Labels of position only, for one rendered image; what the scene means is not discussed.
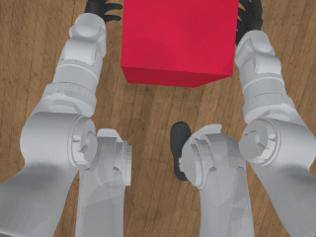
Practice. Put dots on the robot left forearm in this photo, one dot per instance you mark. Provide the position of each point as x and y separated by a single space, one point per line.
78 70

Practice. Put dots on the robot right foot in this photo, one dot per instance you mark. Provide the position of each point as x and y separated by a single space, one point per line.
179 134

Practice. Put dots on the carton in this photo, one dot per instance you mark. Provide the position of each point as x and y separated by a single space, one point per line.
180 43

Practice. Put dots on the robot left hand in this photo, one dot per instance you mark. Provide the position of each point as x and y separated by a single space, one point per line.
100 7

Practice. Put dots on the left robot upper arm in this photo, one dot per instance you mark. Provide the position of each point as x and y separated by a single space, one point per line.
54 146

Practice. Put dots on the right robot upper arm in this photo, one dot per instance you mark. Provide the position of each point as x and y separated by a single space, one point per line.
281 153

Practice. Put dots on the robot right forearm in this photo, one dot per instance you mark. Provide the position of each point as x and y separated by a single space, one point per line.
262 82

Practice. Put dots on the robot right hand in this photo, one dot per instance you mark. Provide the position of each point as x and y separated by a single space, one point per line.
251 18

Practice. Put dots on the left robot shin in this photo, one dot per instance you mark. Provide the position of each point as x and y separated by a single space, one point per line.
102 132

